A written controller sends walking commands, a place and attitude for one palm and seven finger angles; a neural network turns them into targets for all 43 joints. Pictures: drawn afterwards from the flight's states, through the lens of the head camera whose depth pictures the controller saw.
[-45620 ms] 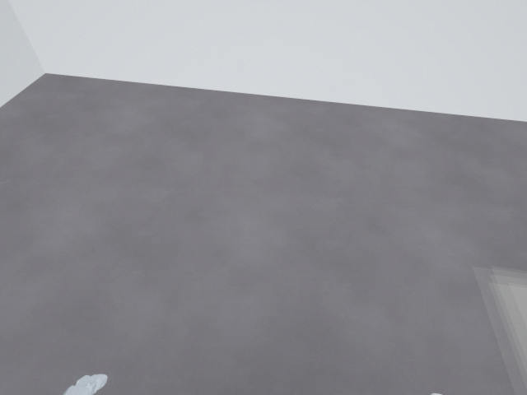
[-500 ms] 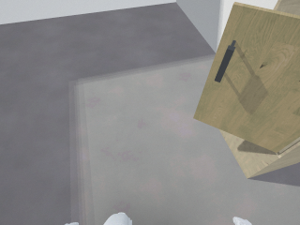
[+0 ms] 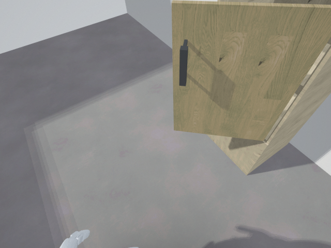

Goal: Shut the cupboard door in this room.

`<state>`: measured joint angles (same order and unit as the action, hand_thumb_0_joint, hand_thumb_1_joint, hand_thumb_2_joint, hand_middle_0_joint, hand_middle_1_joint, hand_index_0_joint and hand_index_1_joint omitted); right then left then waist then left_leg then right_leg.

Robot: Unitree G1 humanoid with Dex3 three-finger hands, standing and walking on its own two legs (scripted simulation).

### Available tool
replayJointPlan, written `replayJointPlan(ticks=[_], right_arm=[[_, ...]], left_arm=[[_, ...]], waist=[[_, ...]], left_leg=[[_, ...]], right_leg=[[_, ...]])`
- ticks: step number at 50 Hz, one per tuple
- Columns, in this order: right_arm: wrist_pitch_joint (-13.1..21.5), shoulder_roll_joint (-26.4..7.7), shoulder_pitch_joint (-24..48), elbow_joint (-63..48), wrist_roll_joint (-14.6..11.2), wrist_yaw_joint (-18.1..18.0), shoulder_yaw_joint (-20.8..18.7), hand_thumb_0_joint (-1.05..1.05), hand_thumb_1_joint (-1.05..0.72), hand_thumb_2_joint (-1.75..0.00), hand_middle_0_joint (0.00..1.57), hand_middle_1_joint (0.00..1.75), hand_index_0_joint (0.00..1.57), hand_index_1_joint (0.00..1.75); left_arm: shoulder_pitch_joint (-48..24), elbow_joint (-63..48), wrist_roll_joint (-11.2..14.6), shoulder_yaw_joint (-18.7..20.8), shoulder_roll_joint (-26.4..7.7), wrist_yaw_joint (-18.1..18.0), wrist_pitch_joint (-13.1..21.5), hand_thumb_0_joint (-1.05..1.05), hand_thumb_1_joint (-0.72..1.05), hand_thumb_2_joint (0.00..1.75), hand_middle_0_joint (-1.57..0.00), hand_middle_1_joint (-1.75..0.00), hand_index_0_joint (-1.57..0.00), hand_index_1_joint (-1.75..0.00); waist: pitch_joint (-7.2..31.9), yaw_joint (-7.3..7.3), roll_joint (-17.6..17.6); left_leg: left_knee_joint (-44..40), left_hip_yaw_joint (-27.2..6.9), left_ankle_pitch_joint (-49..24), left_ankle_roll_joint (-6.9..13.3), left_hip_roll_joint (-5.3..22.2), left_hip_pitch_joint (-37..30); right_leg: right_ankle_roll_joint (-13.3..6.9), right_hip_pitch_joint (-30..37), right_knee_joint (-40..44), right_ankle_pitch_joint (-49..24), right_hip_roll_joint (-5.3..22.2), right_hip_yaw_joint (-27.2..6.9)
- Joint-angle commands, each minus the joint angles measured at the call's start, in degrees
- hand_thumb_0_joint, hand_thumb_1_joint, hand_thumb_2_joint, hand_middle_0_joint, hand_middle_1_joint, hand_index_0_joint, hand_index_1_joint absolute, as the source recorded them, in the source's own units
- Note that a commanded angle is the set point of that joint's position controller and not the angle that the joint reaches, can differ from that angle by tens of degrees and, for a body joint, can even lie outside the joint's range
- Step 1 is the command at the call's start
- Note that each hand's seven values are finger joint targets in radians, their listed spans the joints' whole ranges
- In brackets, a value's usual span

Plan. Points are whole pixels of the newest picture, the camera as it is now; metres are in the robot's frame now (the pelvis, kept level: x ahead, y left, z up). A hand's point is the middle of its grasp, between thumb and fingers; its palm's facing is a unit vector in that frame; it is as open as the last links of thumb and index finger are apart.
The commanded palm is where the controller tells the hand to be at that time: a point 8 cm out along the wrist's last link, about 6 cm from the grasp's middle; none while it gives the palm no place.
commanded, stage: turn to face it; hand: left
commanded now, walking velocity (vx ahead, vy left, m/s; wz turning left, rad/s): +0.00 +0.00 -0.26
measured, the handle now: (184, 63) +0.64 -0.03 +0.07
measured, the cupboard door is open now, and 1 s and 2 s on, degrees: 47 47 47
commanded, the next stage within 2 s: take the last steps up to it in 0.14 s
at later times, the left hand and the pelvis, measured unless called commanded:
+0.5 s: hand out of the picture +0.12 +0.21 -0.16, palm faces -0.11 -0.98 -0.16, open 7.4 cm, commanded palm none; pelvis +0.04 +0.02 +0.02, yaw -8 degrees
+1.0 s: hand (144, 221) +0.21 +0.08 -0.16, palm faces -0.19 -0.97 -0.17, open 7.3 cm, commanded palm none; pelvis +0.12 -0.08 +0.01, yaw -11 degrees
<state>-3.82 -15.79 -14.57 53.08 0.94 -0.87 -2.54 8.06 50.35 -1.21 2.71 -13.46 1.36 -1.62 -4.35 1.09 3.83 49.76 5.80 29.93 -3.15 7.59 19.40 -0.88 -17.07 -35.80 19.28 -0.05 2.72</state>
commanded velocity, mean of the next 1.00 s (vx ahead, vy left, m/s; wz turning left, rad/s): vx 0.10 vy -0.07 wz -0.14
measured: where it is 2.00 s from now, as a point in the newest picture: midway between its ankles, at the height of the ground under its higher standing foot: outside the picture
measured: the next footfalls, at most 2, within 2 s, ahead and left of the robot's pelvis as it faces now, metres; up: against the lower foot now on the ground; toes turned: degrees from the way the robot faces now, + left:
left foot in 0.30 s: +0.07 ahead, +0.13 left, +0.00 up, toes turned -1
right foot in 0.76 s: +0.16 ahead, -0.17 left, +0.00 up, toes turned -8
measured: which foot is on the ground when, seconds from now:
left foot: up 0.00-0.28, down 0.30-0.76, up 0.78-1.00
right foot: down 0.00-0.32, up 0.34-0.74, down 0.76-1.00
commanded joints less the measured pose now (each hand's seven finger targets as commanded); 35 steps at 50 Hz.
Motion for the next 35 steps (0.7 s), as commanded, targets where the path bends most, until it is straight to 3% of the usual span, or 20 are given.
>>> replayJointPlan(ticks=[1, 2, 4, 6, 9, 11, 13, 14, 15, 16, 17, 18, 19, 20, 21, 23, 25, 29, 33, 35], right_arm=[[1.9, -3.8, 3.1, -5.4, -0.2, -0.6, -1.2, 0.00, -0.90, -0.90, 0.20, 0.30, 0.20, 0.30], [1.9, -4.0, 2.5, -4.6, -0.1, -0.4, -1.2, 0.00, -0.90, -0.90, 0.20, 0.30, 0.20, 0.30], [1.9, -2.8, 0.8, -3.4, -0.2, -0.1, -1.0, 0.00, -0.90, -0.90, 0.20, 0.30, 0.20, 0.30], [1.8, -1.8, 1.2, -3.2, -0.2, 0.0, -0.8, 0.00, -0.90, -0.90, 0.20, 0.30, 0.20, 0.30], [2.2, -0.9, 2.7, -3.5, -0.3, -0.2, -0.6, 0.00, -0.90, -0.90, 0.20, 0.30, 0.20, 0.30], [2.5, -0.5, 1.6, -3.1, -0.4, -0.4, -0.4, 0.00, -0.90, -0.90, 0.20, 0.30, 0.20, 0.30], [3.1, -0.4, -2.5, -1.5, -0.3, -0.7, -0.2, 0.00, -0.90, -0.90, 0.20, 0.30, 0.20, 0.30], [3.7, -1.7, -4.8, -0.6, -0.2, -0.7, -0.4, 0.00, -0.90, -0.90, 0.20, 0.30, 0.20, 0.30], [4.5, -6.4, -6.6, -0.3, 0.6, -1.0, -1.1, 0.00, -0.90, -0.90, 0.20, 0.30, 0.20, 0.30], [4.3, -11.1, -8.3, -0.6, 1.3, -1.4, -2.1, 0.00, -0.90, -0.90, 0.20, 0.30, 0.20, 0.30], [3.8, -11.3, -8.0, -1.3, 1.6, -1.5, -2.1, 0.00, -0.90, -0.90, 0.20, 0.30, 0.20, 0.30], [4.3, -8.9, -6.7, -1.2, 1.6, -1.7, -1.4, 0.00, -0.90, -0.90, 0.20, 0.30, 0.20, 0.30], [4.6, -7.3, -5.5, -1.4, 1.5, -1.9, -0.9, 0.00, -0.90, -0.90, 0.20, 0.30, 0.20, 0.30], [4.7, -6.6, -4.0, -1.9, 1.5, -1.8, -0.7, 0.00, -0.90, -0.90, 0.20, 0.30, 0.20, 0.30], [5.1, -5.6, -3.8, -1.7, 1.5, -1.9, -0.4, 0.00, -0.90, -0.90, 0.20, 0.30, 0.20, 0.30], [5.5, -5.5, -5.4, -0.9, 1.2, -2.0, -0.6, 0.00, -0.90, -0.90, 0.20, 0.30, 0.20, 0.30], [5.7, -5.6, -7.4, 0.0, 1.2, -2.1, -0.9, 0.00, -0.90, -0.90, 0.20, 0.30, 0.20, 0.30], [5.5, -6.0, -9.8, 2.0, 1.3, -1.7, -1.8, 0.00, -0.90, -0.90, 0.20, 0.30, 0.20, 0.30], [5.1, -8.0, -6.7, 2.3, 1.3, -1.4, -2.7, 0.00, -0.90, -0.90, 0.20, 0.30, 0.20, 0.30], [4.8, -8.1, -5.1, 2.7, 1.2, -1.2, -2.7, 0.00, -0.90, -0.90, 0.20, 0.30, 0.20, 0.30]], left_arm=[[4.4, -2.0, 0.0, 3.0, -11.1, -2.5, 0.7, 0.00, 0.90, 0.90, -0.20, -0.30, -0.20, -0.30], [3.3, -2.3, 0.2, 2.3, -9.8, -2.5, 0.8, 0.00, 0.90, 0.90, -0.20, -0.30, -0.20, -0.30], [2.4, -2.3, 0.0, 2.3, -8.8, -2.6, 1.3, 0.00, 0.90, 0.90, -0.20, -0.30, -0.20, -0.30], [3.6, -1.9, -0.1, 2.4, -9.1, -2.6, 1.3, 0.00, 0.90, 0.90, -0.20, -0.30, -0.20, -0.30], [5.1, -0.7, -0.4, 2.8, -9.7, -2.6, 1.1, 0.00, 0.90, 0.90, -0.20, -0.30, -0.20, -0.30], [4.5, -0.4, -0.3, 3.1, -10.0, -2.5, 0.8, 0.00, 0.90, 0.90, -0.20, -0.30, -0.20, -0.30], [3.1, -0.1, 0.2, 2.8, -8.8, -2.5, 0.6, 0.00, 0.90, 0.90, -0.20, -0.30, -0.20, -0.30], [2.7, 0.1, 0.5, 2.5, -7.0, -2.3, 0.4, 0.00, 0.90, 0.90, -0.20, -0.30, -0.20, -0.30], [4.8, -0.4, 0.9, 1.9, -4.0, -1.9, 0.1, 0.00, 0.90, 0.90, -0.20, -0.30, -0.20, -0.30], [4.4, -1.5, 0.8, 1.6, -2.6, -1.4, -0.1, 0.00, 0.90, 0.90, -0.20, -0.30, -0.20, -0.30], [2.2, -2.3, 0.1, 2.0, -4.0, -1.1, -0.3, 0.00, 0.90, 0.90, -0.20, -0.30, -0.20, -0.30], [0.6, -1.7, -0.8, 2.5, -4.8, -0.6, -0.8, 0.00, 0.90, 0.90, -0.20, -0.30, -0.20, -0.30], [0.5, -1.4, -0.9, 2.6, -5.1, 0.0, -0.6, 0.00, 0.90, 0.90, -0.20, -0.30, -0.20, -0.30], [1.2, -0.8, -0.8, 2.8, -4.8, 0.5, -0.5, 0.00, 0.90, 0.90, -0.20, -0.30, -0.20, -0.30], [2.0, -0.2, -0.6, 2.7, -4.1, 0.7, -0.5, 0.00, 0.90, 0.90, -0.20, -0.30, -0.20, -0.30], [2.6, 0.4, -0.2, 2.3, -3.1, 1.1, -0.5, 0.00, 0.90, 0.90, -0.20, -0.30, -0.20, -0.30], [1.5, 0.2, -0.2, 1.9, -2.5, 1.3, -0.5, 0.00, 0.90, 0.90, -0.20, -0.30, -0.20, -0.30], [-2.8, -0.7, -0.3, 1.4, -1.9, 1.6, -0.4, 0.00, 0.90, 0.90, -0.20, -0.30, -0.20, -0.30], [-1.3, 0.0, -0.3, 1.6, -2.1, 2.1, -0.2, 0.00, 0.90, 0.90, -0.20, -0.30, -0.20, -0.30], [3.5, 1.8, -0.4, 2.1, -3.0, 2.0, 0.2, 0.00, 0.90, 0.90, -0.20, -0.30, -0.20, -0.30]], waist=[[5.4, -2.24, -17.5], [5.4, -1.42, -17.0], [7.3, -0.30, -14.3], [7.6, -0.87, -11.9], [7.6, -1.85, -11.0], [7.0, -1.38, -11.7], [7.4, 0.78, -11.8], [8.2, 1.69, -8.5], [9.5, 1.66, 3.6], [7.3, 2.83, 13.0], [4.6, 3.46, 8.1], [0.6, 2.56, 7.5], [-0.6, 1.77, 6.9], [-1.6, 0.90, 5.6], [-1.0, 0.41, 5.1], [1.7, 0.66, 5.4], [3.2, 1.22, 5.4], [1.4, 2.88, 6.0], [1.2, 1.63, 8.5], [2.3, -1.06, 5.2]], left_leg=[[17.8, -6.3, -1.4, -0.4, -1.6, 16.1], [17.2, -6.2, -4.1, -0.8, -1.7, 14.1], [13.4, -5.1, -6.7, -1.1, -2.5, 10.9], [8.0, -4.1, -6.8, -1.3, -3.6, 9.0], [-1.6, -3.2, -5.7, -1.0, -4.7, 6.5], [-8.5, -2.9, -7.5, -0.7, -5.5, 2.9], [-20.2, -2.5, -17.2, -0.2, -6.0, -5.9], [-26.3, -4.1, -21.6, 0.3, -4.1, -12.5], [-30.8, -15.7, -23.1, 4.0, 5.7, -18.0], [-35.2, -28.7, -19.4, 10.5, 17.4, -17.4], [-37.5, -30.5, -8.7, 13.8, 19.9, -11.4], [-39.5, -27.8, -9.5, 11.8, 16.8, -9.0], [-39.0, -25.7, -11.3, 11.2, 15.3, -7.7], [-38.2, -20.8, -15.3, 10.2, 13.5, -7.4], [-37.4, -16.3, -20.1, 9.3, 11.7, -9.0], [-35.9, -11.5, -26.3, 9.2, 10.6, -12.7], [-34.9, -9.7, -31.6, 9.9, 11.3, -16.4], [-34.9, -7.0, -29.8, 10.0, 12.1, -15.5], [-33.5, -5.6, -21.4, 9.4, 12.9, -9.2], [-28.1, -4.0, -18.9, 7.4, 10.8, -4.6]], right_leg=[[-10.9, 12.1, 16.4, -31.2, 17.0, -19.3], [-9.9, 10.5, 15.7, -33.5, 14.9, -15.5], [-9.1, 10.4, 14.8, -35.7, 13.2, -12.0], [-9.4, 10.0, 15.0, -34.0, 12.9, -12.7], [-10.4, 11.2, 14.2, -33.0, 13.6, -15.1], [-9.9, 9.2, 13.1, -31.4, 13.0, -16.3], [-6.7, 5.3, 10.7, -25.2, 10.2, -15.0], [-4.1, 1.1, 7.7, -17.5, 7.7, -12.8], [-0.9, -6.2, 0.2, -2.6, 0.9, -8.4], [1.2, -13.5, -12.3, 15.5, -3.2, -1.9], [0.5, -14.0, -21.5, 15.8, -0.9, -5.4], [1.0, -17.0, -26.0, 10.9, 0.4, -6.6], [1.1, -17.4, -28.5, 8.1, 1.3, -6.1], [1.4, -17.4, -29.5, 5.5, 1.6, -5.8], [1.9, -17.3, -29.2, 2.9, 1.7, -5.4], [2.5, -17.0, -27.1, 0.8, 1.6, -3.9], [2.9, -17.6, -23.4, 0.0, 2.1, -3.2], [2.9, -15.0, -12.7, -0.5, 2.8, -0.5], [2.1, -5.4, -3.2, -1.0, 2.0, 1.8], [1.3, 4.9, 5.7, -5.9, -0.1, 3.5]])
